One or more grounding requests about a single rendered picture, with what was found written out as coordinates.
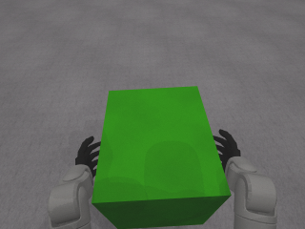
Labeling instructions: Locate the robot right forearm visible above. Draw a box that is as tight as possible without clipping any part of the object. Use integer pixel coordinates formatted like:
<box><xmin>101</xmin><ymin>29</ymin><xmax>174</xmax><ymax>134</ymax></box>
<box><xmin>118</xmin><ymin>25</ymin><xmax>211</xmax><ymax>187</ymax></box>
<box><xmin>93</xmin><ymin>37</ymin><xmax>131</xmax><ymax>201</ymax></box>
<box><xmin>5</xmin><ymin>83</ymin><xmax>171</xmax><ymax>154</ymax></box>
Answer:
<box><xmin>224</xmin><ymin>156</ymin><xmax>277</xmax><ymax>229</ymax></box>

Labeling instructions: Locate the left robot hand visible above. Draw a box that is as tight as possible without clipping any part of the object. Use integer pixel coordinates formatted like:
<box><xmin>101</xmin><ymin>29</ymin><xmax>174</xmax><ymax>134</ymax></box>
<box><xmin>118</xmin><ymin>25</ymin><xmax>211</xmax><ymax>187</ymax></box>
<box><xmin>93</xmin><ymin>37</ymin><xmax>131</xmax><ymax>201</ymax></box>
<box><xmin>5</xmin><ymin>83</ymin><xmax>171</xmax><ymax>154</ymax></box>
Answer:
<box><xmin>75</xmin><ymin>136</ymin><xmax>101</xmax><ymax>178</ymax></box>

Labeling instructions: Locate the right robot hand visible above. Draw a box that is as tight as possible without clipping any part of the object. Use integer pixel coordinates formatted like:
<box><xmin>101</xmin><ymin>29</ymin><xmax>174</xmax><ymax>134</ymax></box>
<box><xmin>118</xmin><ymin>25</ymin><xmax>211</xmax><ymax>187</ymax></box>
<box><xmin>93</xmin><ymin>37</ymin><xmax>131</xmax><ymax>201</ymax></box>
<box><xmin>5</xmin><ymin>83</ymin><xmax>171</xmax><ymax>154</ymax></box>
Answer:
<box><xmin>213</xmin><ymin>129</ymin><xmax>241</xmax><ymax>173</ymax></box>

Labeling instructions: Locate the robot left forearm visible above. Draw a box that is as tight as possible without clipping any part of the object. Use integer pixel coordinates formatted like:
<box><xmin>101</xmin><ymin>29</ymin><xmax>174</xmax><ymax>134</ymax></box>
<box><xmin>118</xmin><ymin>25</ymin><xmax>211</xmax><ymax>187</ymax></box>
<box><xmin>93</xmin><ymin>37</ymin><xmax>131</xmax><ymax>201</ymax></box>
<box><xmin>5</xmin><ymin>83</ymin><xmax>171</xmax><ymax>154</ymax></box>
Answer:
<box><xmin>47</xmin><ymin>164</ymin><xmax>93</xmax><ymax>229</ymax></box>

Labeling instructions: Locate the carton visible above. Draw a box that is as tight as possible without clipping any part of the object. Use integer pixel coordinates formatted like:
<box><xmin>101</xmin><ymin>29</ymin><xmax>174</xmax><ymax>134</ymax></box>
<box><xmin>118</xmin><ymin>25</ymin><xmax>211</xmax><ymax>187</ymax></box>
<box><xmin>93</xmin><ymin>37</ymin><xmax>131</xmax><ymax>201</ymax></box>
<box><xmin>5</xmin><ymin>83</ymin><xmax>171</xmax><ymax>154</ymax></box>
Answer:
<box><xmin>91</xmin><ymin>86</ymin><xmax>232</xmax><ymax>229</ymax></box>

